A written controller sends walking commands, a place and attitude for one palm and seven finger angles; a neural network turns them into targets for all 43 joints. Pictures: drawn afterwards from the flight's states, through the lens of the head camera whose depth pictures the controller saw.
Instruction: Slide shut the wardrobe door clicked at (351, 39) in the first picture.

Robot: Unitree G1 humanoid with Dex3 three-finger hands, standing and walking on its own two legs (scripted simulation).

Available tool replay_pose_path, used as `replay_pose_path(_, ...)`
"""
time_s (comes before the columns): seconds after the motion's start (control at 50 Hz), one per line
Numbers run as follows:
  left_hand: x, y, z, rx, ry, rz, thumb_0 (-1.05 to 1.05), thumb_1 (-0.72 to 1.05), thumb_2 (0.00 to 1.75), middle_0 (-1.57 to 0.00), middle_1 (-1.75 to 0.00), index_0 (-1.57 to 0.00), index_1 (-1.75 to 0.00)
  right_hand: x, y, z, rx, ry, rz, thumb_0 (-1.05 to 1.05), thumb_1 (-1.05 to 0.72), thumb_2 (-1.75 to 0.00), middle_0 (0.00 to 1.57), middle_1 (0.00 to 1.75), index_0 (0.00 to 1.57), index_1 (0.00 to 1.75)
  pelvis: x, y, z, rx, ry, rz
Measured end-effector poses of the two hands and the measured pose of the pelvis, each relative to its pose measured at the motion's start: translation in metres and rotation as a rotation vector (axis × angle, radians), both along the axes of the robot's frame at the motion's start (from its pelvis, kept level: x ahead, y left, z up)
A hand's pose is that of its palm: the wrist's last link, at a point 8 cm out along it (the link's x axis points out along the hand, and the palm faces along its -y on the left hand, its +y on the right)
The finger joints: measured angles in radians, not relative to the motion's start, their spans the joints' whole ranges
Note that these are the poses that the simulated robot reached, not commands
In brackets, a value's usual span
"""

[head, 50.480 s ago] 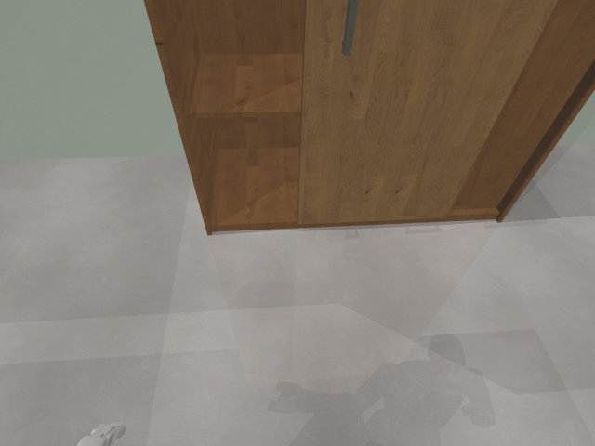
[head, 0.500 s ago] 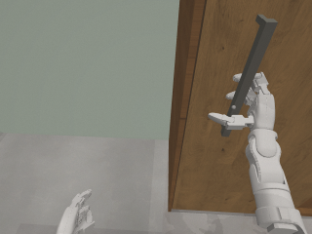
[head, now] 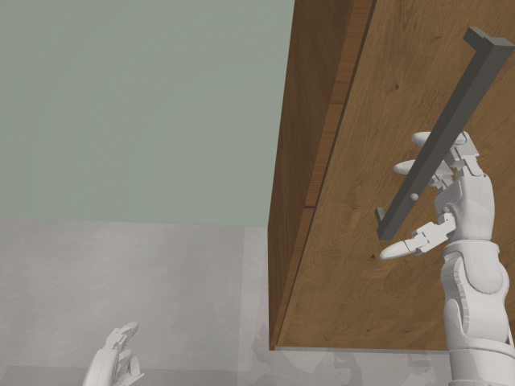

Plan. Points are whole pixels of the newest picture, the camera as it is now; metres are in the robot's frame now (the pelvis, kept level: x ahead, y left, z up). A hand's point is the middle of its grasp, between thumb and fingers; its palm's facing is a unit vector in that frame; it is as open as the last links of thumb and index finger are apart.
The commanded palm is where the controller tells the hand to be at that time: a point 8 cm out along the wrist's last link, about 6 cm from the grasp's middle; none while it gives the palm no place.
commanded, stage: slip the hand off the handle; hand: right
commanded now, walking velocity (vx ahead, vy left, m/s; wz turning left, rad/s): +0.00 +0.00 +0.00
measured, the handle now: (419, 156) +0.37 -0.20 +0.22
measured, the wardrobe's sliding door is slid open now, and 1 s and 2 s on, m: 0.00 0.00 0.00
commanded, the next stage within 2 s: draw the hand back to the body in 1.14 s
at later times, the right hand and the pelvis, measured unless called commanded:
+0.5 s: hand (476, 204) +0.32 -0.27 +0.18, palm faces +0.13 +0.98 -0.12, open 14.7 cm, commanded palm +0.28 -0.30 +0.18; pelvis +0.01 -0.02 +0.00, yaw +0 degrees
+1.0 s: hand (498, 266) +0.23 -0.26 +0.18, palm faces +0.14 +0.98 -0.15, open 14.7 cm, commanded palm +0.19 -0.29 +0.18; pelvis -0.01 -0.02 -0.01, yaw -1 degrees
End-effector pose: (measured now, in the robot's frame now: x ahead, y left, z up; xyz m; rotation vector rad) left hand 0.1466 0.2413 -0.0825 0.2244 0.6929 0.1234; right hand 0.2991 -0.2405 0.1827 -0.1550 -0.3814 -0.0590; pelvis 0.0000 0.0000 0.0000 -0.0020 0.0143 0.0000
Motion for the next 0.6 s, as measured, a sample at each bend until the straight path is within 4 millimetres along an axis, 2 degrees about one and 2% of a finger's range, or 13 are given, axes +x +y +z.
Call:
replay_pose_path(0.12, 0.025, -0.009, 0.008, -0.007, -0.046, -0.015, 0.01, 0.90, 0.89, -0.20, -0.30, -0.20, -0.30, 0.000, -0.012, -0.001, 0.012, 0.016, 0.000, -0.02, 0.55, -0.20, 0.45, 1.24, 0.25, 1.15, 0.008, -0.001, 0.000, 0.000, 0.005, 0.001)
replay_pose_path(0.24, 0.033, -0.016, 0.009, -0.004, -0.049, -0.026, 0.01, 0.90, 0.89, -0.20, -0.30, -0.20, -0.30, -0.003, -0.039, -0.004, 0.018, 0.036, -0.050, -0.02, 0.55, -0.19, 0.44, 1.23, 0.25, 1.15, 0.011, -0.004, -0.001, 0.005, 0.010, -0.002)
replay_pose_path(0.44, 0.017, -0.019, 0.002, 0.022, 0.006, -0.010, 0.01, 0.90, 0.89, -0.20, -0.30, -0.20, -0.30, -0.009, -0.075, -0.003, 0.016, 0.033, -0.062, -0.02, 0.55, -0.19, 0.35, 1.20, 0.25, 1.15, 0.010, -0.012, -0.003, 0.015, 0.018, -0.005)
replay_pose_path(0.52, 0.008, -0.020, 0.001, 0.025, 0.013, 0.003, 0.01, 0.90, 0.89, -0.20, -0.30, -0.20, -0.30, -0.011, -0.080, -0.002, 0.024, 0.021, -0.048, -0.02, 0.55, -0.19, 0.32, 1.18, 0.25, 1.15, 0.009, -0.016, -0.003, 0.016, 0.018, -0.002)
replay_pose_path(0.6, 0.004, -0.024, 0.003, 0.017, -0.005, 0.005, 0.01, 0.90, 0.89, -0.20, -0.30, -0.20, -0.30, -0.022, -0.076, -0.003, 0.019, 0.017, -0.031, -0.02, 0.55, -0.20, 0.28, 1.17, 0.25, 1.15, 0.008, -0.020, -0.004, 0.015, 0.015, 0.006)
